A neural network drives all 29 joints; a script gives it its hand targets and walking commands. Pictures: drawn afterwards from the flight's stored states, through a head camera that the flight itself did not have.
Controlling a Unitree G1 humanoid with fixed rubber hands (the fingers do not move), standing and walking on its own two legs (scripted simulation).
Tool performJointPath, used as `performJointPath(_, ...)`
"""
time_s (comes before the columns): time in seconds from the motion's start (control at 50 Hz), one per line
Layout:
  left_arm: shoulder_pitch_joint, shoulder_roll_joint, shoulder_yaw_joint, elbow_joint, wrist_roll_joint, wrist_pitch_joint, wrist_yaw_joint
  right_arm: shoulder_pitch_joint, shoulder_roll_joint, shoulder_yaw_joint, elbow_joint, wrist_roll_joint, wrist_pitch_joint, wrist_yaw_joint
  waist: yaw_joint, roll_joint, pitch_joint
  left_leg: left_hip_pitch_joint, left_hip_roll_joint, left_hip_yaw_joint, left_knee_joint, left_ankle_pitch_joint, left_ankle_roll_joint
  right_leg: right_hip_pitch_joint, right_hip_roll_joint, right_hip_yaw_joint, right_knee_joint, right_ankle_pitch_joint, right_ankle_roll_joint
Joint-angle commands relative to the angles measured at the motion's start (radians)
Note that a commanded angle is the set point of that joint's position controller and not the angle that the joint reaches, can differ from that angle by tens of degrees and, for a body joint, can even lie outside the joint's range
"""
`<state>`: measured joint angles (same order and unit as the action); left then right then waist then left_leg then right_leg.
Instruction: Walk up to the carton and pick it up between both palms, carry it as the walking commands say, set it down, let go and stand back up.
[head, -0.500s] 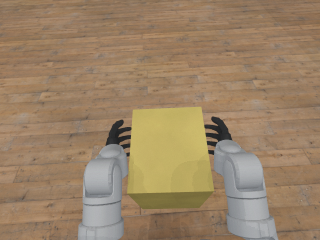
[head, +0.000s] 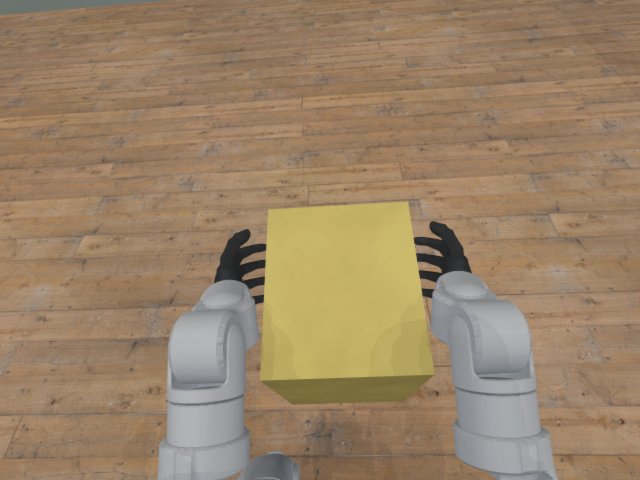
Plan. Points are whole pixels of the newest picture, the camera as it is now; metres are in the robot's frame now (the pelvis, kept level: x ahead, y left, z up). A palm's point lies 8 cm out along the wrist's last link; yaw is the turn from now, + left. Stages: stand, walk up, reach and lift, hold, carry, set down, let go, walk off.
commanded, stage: carry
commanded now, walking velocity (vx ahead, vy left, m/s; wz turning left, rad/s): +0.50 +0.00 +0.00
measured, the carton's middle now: (343, 315) +0.31 +0.00 +0.00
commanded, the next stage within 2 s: none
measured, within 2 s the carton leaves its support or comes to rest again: neither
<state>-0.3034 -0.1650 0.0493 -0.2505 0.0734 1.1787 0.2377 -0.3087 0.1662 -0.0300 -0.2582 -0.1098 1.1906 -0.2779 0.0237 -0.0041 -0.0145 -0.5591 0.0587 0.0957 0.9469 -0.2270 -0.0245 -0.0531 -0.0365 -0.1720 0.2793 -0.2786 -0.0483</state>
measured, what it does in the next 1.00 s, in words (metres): walks ahead: left foot, then right foot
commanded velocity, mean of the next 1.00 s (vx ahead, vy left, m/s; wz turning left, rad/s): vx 0.27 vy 0.00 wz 0.00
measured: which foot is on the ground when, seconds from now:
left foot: up 0.00-0.16, down 0.18-0.58, up 0.60-0.92, down 0.94-1.00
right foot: down 0.00-0.22, up 0.24-0.56, down 0.58-0.98, up 1.00-1.00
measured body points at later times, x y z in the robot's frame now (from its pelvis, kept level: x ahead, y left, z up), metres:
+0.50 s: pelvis +0.37 +0.01 +0.00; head +0.40 +0.00 +0.44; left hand +0.70 +0.11 +0.09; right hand +0.68 -0.14 +0.08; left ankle +0.30 +0.11 -0.75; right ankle +0.45 -0.10 -0.72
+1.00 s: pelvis +0.70 -0.01 -0.03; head +0.71 -0.02 +0.42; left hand +1.02 +0.09 +0.08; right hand +1.01 -0.16 +0.08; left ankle +0.79 +0.06 -0.75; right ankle +0.54 -0.10 -0.73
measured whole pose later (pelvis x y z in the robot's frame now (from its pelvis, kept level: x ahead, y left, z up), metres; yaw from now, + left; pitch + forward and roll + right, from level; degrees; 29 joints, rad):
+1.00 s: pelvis +0.70 -0.01 -0.03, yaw -5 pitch +1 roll +2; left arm -0.33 -0.17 0.06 -0.27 0.11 1.19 0.24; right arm -0.35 0.18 -0.04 -0.26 -0.09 1.19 -0.28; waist 0.01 -0.03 -0.01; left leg -0.41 -0.01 0.20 0.52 -0.13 0.08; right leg -0.10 -0.07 -0.09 0.69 -0.47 0.03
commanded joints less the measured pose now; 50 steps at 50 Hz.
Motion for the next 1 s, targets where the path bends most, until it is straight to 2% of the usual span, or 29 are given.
performJointPath(0.0,-0.237,-1.005,-0.413,-0.073,-0.275,-0.014,-0.2,-0.253,1.048,0.447,-0.074,0.279,-0.031,0.19,0.004,-0.151,-0.206,-0.107,-0.018,0.046,-0.141,0.067,0.005,0.303,-0.218,0.136,-0.043,0.592,-0.013)
performJointPath(0.1,-0.25,-0.959,-0.413,-0.084,-0.268,-0.002,-0.194,-0.257,1.017,0.435,-0.077,0.277,-0.015,0.183,0.007,-0.184,-0.163,0.139,-0.081,0.131,-0.414,0.097,0.042,0.216,-0.17,0.022,0.052,0.739,0.012)
performJointPath(0.14,-0.259,-0.941,-0.415,-0.081,-0.258,0.006,-0.186,-0.264,1.005,0.424,-0.071,0.289,-0.006,0.184,-0.012,-0.14,-0.254,0.382,-0.132,0.184,-0.488,0.114,0.055,0.168,-0.154,-0.018,0.301,0.884,0.027)
performJointPath(0.16,-0.269,-0.924,-0.411,-0.074,-0.244,0.01,-0.181,-0.277,0.994,0.424,-0.07,0.299,0.001,0.188,-0.026,-0.112,-0.315,0.587,-0.118,0.142,-0.464,0.029,0.071,0.014,-0.131,-0.012,0.482,0.818,0.035)
performJointPath(0.18,-0.288,-0.915,-0.409,-0.076,-0.236,0.016,-0.179,-0.297,0.976,0.421,-0.071,0.305,0.007,0.189,-0.045,0.017,-0.359,0.773,0.058,-0.127,-0.493,-0.123,0.125,-0.249,-0.081,-0.001,0.758,0.568,0.065)
performJointPath(0.2,-0.275,-0.938,-0.418,-0.074,-0.245,0.026,-0.18,-0.283,0.957,0.403,-0.04,0.297,0.007,0.187,-0.04,0.35,-0.427,0.846,0.337,-0.641,-0.677,-0.112,0.317,-0.496,0.116,0.027,1.173,-0.047,0.101)
performJointPath(0.22,-0.277,-0.906,-0.381,0.026,-0.219,0.016,-0.182,-0.285,0.948,0.374,0.031,0.272,-0.001,0.183,-0.033,0.261,-0.422,0.804,0.34,-0.602,-0.707,0.002,0.332,-0.553,0.047,0.165,1.268,-0.115,0.074)
performJointPath(0.24,-0.324,-0.99,-0.449,-0.071,-0.272,0.006,-0.191,-0.308,1.036,0.432,-0.049,0.313,-0.008,0.193,-0.035,0.143,-0.394,0.736,0.33,-0.514,-0.69,0.144,0.295,-0.565,-0.012,0.215,1.223,-0.096,0.064)
performJointPath(0.26,-0.352,-1.033,-0.46,-0.083,-0.284,-0.007,-0.198,-0.327,1.087,0.438,-0.052,0.318,-0.018,0.204,-0.029,0.029,-0.356,0.667,0.312,-0.403,-0.693,0.229,0.253,-0.548,-0.055,0.226,1.124,-0.075,0.067)
performJointPath(0.28,-0.348,-1.066,-0.463,-0.079,-0.285,-0.018,-0.204,-0.329,1.12,0.446,-0.06,0.321,-0.029,0.213,-0.023,-0.004,-0.341,0.626,0.288,-0.321,-0.715,0.219,0.212,-0.526,-0.083,0.224,0.999,-0.065,0.075)
performJointPath(0.3,-0.338,-1.089,-0.464,-0.084,-0.289,-0.03,-0.209,-0.325,1.141,0.457,-0.081,0.324,-0.04,0.219,-0.017,0.001,-0.321,0.592,0.253,-0.218,-0.727,0.203,0.168,-0.466,-0.093,0.202,0.839,-0.063,0.083)
performJointPath(0.32,-0.324,-1.09,-0.463,-0.083,-0.284,-0.036,-0.208,-0.306,1.132,0.452,-0.082,0.319,-0.046,0.222,-0.018,0.043,-0.306,0.563,0.242,-0.16,-0.742,0.227,0.158,-0.424,-0.071,0.165,0.725,-0.067,0.087)
performJointPath(0.44,-0.248,-1.035,-0.457,-0.08,-0.262,-0.031,-0.184,-0.201,1.037,0.42,-0.072,0.307,-0.039,0.222,-0.031,0.159,-0.258,0.618,0.193,-0.009,-0.735,0.294,0.154,-0.399,0.014,0.039,0.318,0.017,0.101)
performJointPath(0.5,-0.251,-1.008,-0.458,-0.102,-0.263,-0.019,-0.182,-0.205,1.016,0.429,-0.087,0.305,-0.027,0.218,-0.028,0.17,-0.238,0.644,0.185,0.021,-0.658,0.405,0.126,-0.342,0.038,0.01,0.216,0.057,0.08)
performJointPath(0.54,-0.232,-0.993,-0.442,-0.087,-0.258,-0.006,-0.178,-0.215,1.003,0.432,-0.09,0.308,-0.014,0.212,-0.01,0.125,-0.284,0.58,0.142,0.091,-0.483,0.504,0.078,-0.118,0.073,-0.046,0.108,0.114,0.066)
performJointPath(0.56,-0.207,-0.983,-0.421,-0.064,-0.251,0.001,-0.175,-0.226,0.991,0.429,-0.086,0.309,-0.007,0.209,0.01,0.085,-0.331,0.472,0.109,0.116,-0.329,0.515,0.043,0.071,0.044,-0.016,0.102,0.123,0.051)
performJointPath(0.58,-0.195,-0.967,-0.401,-0.04,-0.238,0.005,-0.171,-0.255,0.966,0.436,-0.099,0.307,0.002,0.208,0.032,-0.049,-0.376,0.241,0.047,0.116,-0.083,0.403,0.005,0.256,-0.105,0.213,0.106,0.167,-0.022)
performJointPath(0.6,-0.199,-0.962,-0.399,-0.024,-0.24,0.004,-0.169,-0.267,0.956,0.446,-0.116,0.313,0.006,0.209,0.034,-0.285,-0.428,-0.023,-0.068,0.087,0.216,-0.056,-0.02,0.418,-0.324,0.538,0.077,0.516,-0.155)
performJointPath(0.62,-0.223,-0.987,-0.415,-0.044,-0.26,0.001,-0.171,-0.263,0.993,0.451,-0.1,0.319,0.007,0.21,0.012,-0.249,-0.437,-0.078,-0.061,-0.041,0.312,-0.283,0.003,0.397,-0.377,0.554,0.097,0.79,-0.202)
performJointPath(0.64,-0.255,-1.014,-0.433,-0.075,-0.272,-0.005,-0.177,-0.273,1.034,0.456,-0.088,0.325,0.0,0.213,0.004,-0.121,-0.407,-0.08,-0.016,-0.105,0.28,-0.256,0.007,0.353,-0.35,0.468,0.104,0.874,-0.168)
performJointPath(0.66,-0.269,-1.041,-0.432,-0.079,-0.272,-0.011,-0.185,-0.292,1.061,0.462,-0.089,0.329,-0.009,0.218,-0.001,-0.072,-0.394,-0.072,0.017,-0.121,0.203,-0.2,0.007,0.321,-0.331,0.405,0.086,0.82,-0.128)
performJointPath(0.7,-0.273,-1.082,-0.434,-0.083,-0.28,-0.023,-0.198,-0.289,1.09,0.465,-0.098,0.329,-0.031,0.22,-0.007,-0.096,-0.333,-0.034,0.012,-0.073,0.018,-0.126,0.002,0.271,-0.27,0.27,0.073,0.867,-0.061)
performJointPath(0.8,-0.23,-1.04,-0.447,-0.098,-0.278,-0.033,-0.206,-0.239,1.071,0.457,-0.087,0.301,-0.046,0.202,0.006,-0.151,-0.338,0.016,-0.076,0.054,-0.272,0.022,0.006,0.31,-0.204,0.108,0.116,1.028,-0.027)
performJointPath(0.86,-0.212,-1.016,-0.443,-0.102,-0.262,-0.028,-0.204,-0.25,1.06,0.463,-0.094,0.306,-0.034,0.203,0.012,-0.186,-0.329,0.183,-0.1,0.098,-0.43,0.181,0.024,0.222,-0.146,0.033,0.178,0.912,0.009)
performJointPath(0.9,-0.22,-0.994,-0.442,-0.103,-0.253,-0.018,-0.2,-0.248,1.047,0.458,-0.097,0.309,-0.022,0.205,-0.003,-0.142,-0.324,0.358,-0.091,0.11,-0.569,0.382,0.029,0.124,-0.099,-0.001,0.29,0.731,0.044)
performJointPath(0.92,-0.221,-0.976,-0.44,-0.099,-0.244,-0.011,-0.196,-0.258,1.033,0.455,-0.102,0.313,-0.013,0.206,-0.004,-0.108,-0.338,0.465,-0.041,0.068,-0.563,0.503,0.031,0.037,-0.084,0.012,0.354,0.586,0.057)
performJointPath(0.94,-0.227,-0.954,-0.436,-0.089,-0.232,0.001,-0.192,-0.26,1.004,0.442,-0.089,0.309,-0.004,0.206,-0.003,-0.009,-0.359,0.605,0.094,-0.075,-0.486,0.812,0.068,-0.121,-0.065,0.038,0.425,0.358,0.087)
performJointPath(0.96,-0.235,-0.942,-0.431,-0.084,-0.232,0.017,-0.187,-0.243,0.985,0.418,-0.047,0.298,0.004,0.201,-0.013,0.18,-0.413,0.716,0.232,-0.24,-0.454,1.019,0.181,-0.244,-0.026,0.079,0.538,0.102,0.115)
performJointPath(0.98,-0.247,-0.947,-0.434,-0.068,-0.237,0.024,-0.186,-0.219,0.981,0.396,-0.012,0.29,0.009,0.2,-0.021,0.251,-0.434,0.742,0.276,-0.31,-0.502,1.068,0.248,-0.322,0.018,0.114,0.645,-0.227,0.117)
